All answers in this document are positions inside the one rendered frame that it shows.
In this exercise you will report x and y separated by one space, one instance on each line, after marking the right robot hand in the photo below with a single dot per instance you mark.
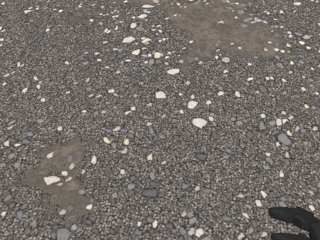
300 218

